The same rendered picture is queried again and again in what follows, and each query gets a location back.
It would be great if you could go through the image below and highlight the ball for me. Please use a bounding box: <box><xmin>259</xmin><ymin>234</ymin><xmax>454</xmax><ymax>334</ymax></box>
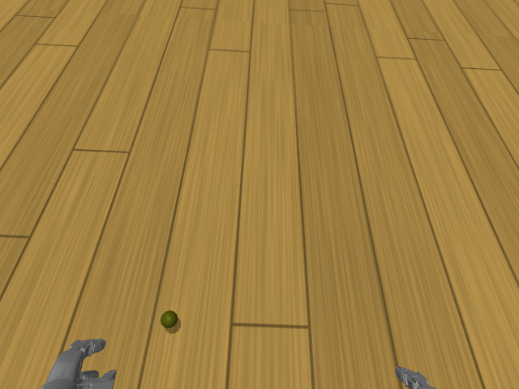
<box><xmin>161</xmin><ymin>310</ymin><xmax>178</xmax><ymax>328</ymax></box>

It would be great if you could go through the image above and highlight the right robot hand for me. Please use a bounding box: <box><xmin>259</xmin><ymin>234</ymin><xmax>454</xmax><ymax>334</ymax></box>
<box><xmin>395</xmin><ymin>367</ymin><xmax>437</xmax><ymax>389</ymax></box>

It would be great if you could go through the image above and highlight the left robot hand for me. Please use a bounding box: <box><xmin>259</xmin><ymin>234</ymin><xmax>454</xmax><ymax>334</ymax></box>
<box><xmin>46</xmin><ymin>339</ymin><xmax>116</xmax><ymax>389</ymax></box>

